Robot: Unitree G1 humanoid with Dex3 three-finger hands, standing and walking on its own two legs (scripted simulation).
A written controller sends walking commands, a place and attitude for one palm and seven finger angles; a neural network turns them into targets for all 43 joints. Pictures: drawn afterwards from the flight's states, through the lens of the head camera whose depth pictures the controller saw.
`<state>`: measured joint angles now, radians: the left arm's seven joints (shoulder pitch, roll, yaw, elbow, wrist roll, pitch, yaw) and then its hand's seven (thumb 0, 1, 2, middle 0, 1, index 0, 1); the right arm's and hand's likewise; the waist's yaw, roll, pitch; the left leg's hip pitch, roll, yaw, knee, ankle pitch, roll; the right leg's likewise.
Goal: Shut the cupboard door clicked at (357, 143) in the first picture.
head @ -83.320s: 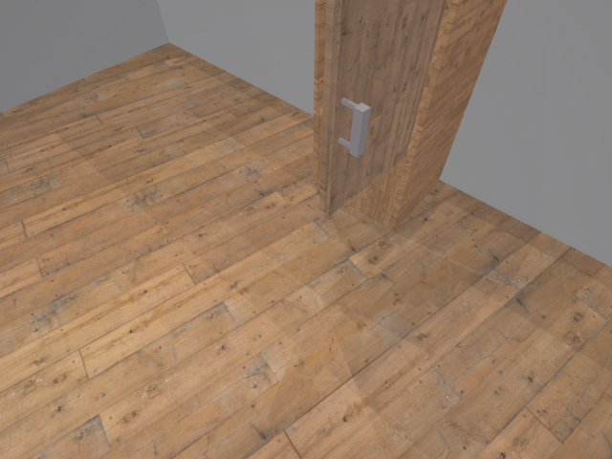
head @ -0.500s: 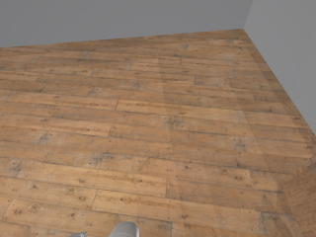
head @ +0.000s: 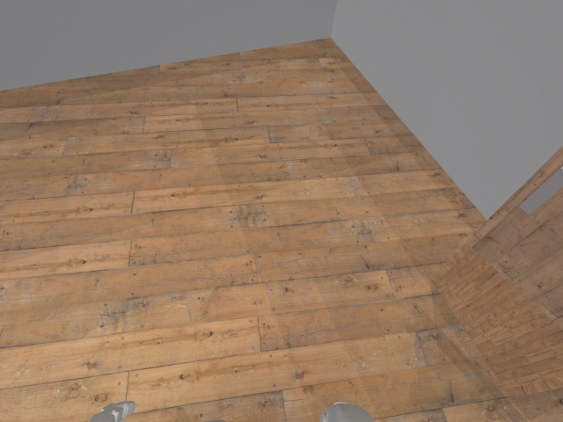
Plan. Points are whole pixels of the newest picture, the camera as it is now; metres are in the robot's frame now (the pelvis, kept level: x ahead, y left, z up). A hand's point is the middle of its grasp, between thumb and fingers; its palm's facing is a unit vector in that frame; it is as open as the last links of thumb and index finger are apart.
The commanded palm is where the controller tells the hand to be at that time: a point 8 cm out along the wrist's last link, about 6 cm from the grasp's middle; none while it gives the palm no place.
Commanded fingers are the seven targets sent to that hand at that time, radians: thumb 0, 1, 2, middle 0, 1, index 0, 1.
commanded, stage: turn to face it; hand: left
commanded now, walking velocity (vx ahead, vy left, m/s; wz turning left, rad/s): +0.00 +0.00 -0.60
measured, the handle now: (553, 185) +0.57 -0.50 -0.03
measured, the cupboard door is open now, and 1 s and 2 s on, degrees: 13 13 13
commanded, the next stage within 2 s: take the last steps up to it in 1.50 s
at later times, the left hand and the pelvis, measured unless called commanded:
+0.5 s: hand (190, 407) +0.15 +0.15 -0.17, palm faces -0.23 -0.95 -0.21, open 7.3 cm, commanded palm none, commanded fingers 0.00 0.90 0.90 -0.20 -0.30 -0.20 -0.30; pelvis +0.03 -0.02 -0.01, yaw -16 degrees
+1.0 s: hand (250, 337) +0.26 +0.07 -0.16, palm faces -0.57 -0.78 -0.28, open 7.3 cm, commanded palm none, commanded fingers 0.00 0.90 0.90 -0.20 -0.30 -0.20 -0.30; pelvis +0.03 -0.03 -0.02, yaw -36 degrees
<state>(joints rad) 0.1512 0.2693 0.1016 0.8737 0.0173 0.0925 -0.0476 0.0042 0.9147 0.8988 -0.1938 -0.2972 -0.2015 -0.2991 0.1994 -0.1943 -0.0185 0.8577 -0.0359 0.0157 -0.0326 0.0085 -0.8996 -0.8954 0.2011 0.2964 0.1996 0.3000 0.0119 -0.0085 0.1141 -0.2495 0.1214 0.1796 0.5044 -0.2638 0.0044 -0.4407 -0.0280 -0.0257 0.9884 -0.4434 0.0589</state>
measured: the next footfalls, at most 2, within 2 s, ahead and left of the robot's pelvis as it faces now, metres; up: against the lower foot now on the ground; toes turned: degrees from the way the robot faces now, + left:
right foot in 0.14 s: +0.02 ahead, -0.14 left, +0.00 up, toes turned -10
left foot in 0.54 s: +0.11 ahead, +0.09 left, +0.00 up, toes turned -16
